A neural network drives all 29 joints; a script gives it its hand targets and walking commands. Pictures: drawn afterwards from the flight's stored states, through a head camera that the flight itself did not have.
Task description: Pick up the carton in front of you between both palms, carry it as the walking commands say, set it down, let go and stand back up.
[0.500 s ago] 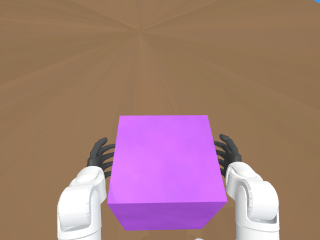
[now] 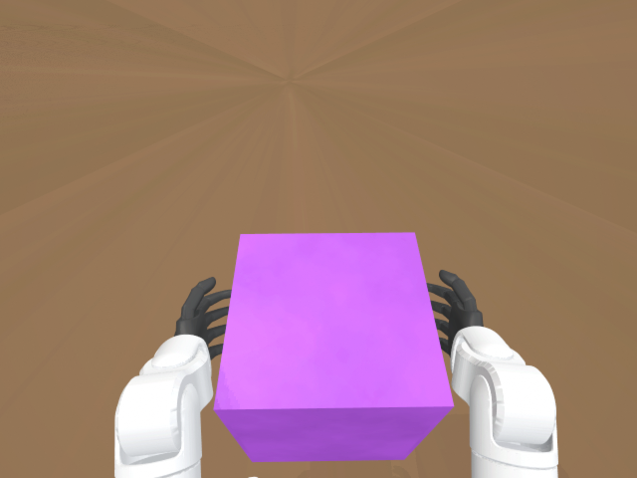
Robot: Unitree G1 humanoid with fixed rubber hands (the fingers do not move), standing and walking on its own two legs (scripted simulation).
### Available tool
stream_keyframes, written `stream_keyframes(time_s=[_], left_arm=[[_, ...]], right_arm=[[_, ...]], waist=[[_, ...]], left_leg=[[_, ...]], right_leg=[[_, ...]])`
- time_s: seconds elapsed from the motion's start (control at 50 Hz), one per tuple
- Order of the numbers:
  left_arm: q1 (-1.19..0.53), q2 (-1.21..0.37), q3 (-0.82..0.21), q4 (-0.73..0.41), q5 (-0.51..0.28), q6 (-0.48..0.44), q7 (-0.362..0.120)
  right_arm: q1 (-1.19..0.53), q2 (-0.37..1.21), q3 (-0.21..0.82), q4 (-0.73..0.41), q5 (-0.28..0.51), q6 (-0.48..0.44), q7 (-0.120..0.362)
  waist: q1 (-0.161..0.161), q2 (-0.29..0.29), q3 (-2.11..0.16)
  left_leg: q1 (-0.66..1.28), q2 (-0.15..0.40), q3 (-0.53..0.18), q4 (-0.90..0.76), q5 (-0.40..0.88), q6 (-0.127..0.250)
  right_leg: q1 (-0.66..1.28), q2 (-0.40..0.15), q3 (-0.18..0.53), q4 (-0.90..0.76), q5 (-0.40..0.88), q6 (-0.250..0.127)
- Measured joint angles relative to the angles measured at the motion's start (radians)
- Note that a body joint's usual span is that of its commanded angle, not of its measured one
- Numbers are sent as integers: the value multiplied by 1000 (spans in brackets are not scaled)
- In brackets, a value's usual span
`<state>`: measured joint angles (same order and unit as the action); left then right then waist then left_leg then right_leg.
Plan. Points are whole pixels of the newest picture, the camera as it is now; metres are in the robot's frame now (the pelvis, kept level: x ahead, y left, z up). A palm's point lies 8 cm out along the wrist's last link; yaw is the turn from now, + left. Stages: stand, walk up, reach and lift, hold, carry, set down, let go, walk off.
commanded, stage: carry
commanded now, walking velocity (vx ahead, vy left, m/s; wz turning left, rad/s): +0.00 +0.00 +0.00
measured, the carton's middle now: (328, 354) +0.28 +0.00 +0.01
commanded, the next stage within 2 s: hold in 1.84 s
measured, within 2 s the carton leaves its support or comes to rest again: neither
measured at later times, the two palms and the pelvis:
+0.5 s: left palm (219, 197) +0.51 +0.16 +0.09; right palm (411, 191) +0.51 -0.14 +0.09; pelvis +0.25 +0.01 -0.01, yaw -1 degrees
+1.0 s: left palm (232, 194) +0.55 +0.15 +0.06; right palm (410, 185) +0.56 -0.15 +0.06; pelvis +0.29 +0.00 -0.01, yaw +0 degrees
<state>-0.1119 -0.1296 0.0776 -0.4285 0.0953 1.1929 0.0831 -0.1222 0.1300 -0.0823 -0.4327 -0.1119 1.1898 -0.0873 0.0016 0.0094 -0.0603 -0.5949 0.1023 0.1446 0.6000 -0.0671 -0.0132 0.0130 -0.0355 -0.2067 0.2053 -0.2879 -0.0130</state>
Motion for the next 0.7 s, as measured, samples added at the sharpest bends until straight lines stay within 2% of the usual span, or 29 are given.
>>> stream_keyframes(time_s=[0.04, 0.08, 0.1, 0.12, 0.14, 0.16, 0.18, 0.2, 0.24, 0.36, 0.44, 0.5, 0.56, 0.7], left_arm=[[-8, -1, -2, -7, 3, 12, 0], [-19, -2, 3, -9, 7, 25, 0], [-25, -1, 10, -6, 8, 30, 0], [-41, -1, 25, 8, 8, 33, 0], [-54, -4, 41, 22, 10, 36, 0], [-63, -6, 51, 34, 13, 38, -1], [-66, -6, 54, 42, 15, 39, -1], [-65, -6, 53, 48, 17, 39, -1], [-65, -5, 43, 50, 20, 37, 0], [-69, -7, 19, 5, 20, 15, 3], [-59, -6, 16, -10, 20, 25, 5], [-50, -5, 13, 38, 23, 30, 4], [-55, -5, 18, 97, 24, 37, -2], [-63, -6, 28, 131, 23, 29, -5]], right_arm=[[-6, 0, -5, -9, 3, 12, -1], [-21, 2, -11, -5, 4, 23, -1], [-31, 3, -12, 7, 4, 24, -1], [-46, 5, -12, 33, 2, 16, -1], [-64, 7, -16, 61, 1, 11, -1], [-76, 9, -20, 83, 1, 8, -1], [-81, 11, -24, 97, 1, 6, 0], [-81, 11, -26, 103, 2, 6, 0], [-72, 10, -31, 96, 5, 4, 0], [-58, 7, -40, 33, 19, -19, 3], [-50, 6, -30, 26, 14, -15, 8], [-47, 5, -35, 67, 2, 1, 12], [-43, 4, -39, 100, -13, 22, 12], [-60, 6, -47, 129, -20, 28, 11]], waist=[[0, -3, -9], [0, -7, -9], [-3, -14, -8], [-7, -38, 1], [-9, -49, 15], [-9, -52, 31], [-8, -51, 47], [-6, -49, 59], [-3, -43, 79], [3, -49, 90], [7, -59, 51], [3, -9, 0], [-5, 22, -42], [-8, 19, -62]], left_leg=[[30, -17, 28, -75, 42, 12], [94, -43, 66, -157, 94, 20], [128, -53, 80, -168, 78, 51], [128, -65, 92, -129, 22, 81], [129, -66, 97, -99, -21, 99], [140, -63, 98, -95, -43, 108], [159, -58, 97, -113, -42, 98], [183, -56, 96, -141, -37, 91], [231, -55, 92, -204, -31, 92], [321, -61, 73, -271, -58, 75], [362, -75, 69, -209, -141, 50], [383, -50, 54, -154, -195, 29], [403, -36, 41, -138, -246, 14], [408, -20, 29, -104, -294, -10]], right_leg=[[53, -5, 4, 6, -50, 22], [82, -19, 13, 88, -130, 46], [67, -34, 22, 184, -178, 55], [10, -64, 40, 337, -186, 57], [-71, -65, 82, 520, -193, 60], [-155, -49, 120, 682, -208, 59], [-229, -32, 142, 798, -213, 52], [-290, -23, 149, 856, -203, 44], [-374, -22, 142, 816, -157, 37], [-444, -30, 122, 425, -30, 48], [-374, -45, 77, 206, 217, 53], [-332, -28, 55, 218, 153, 13], [-313, -17, 42, 244, 91, 3], [-313, -10, 31, 297, 27, -4]])
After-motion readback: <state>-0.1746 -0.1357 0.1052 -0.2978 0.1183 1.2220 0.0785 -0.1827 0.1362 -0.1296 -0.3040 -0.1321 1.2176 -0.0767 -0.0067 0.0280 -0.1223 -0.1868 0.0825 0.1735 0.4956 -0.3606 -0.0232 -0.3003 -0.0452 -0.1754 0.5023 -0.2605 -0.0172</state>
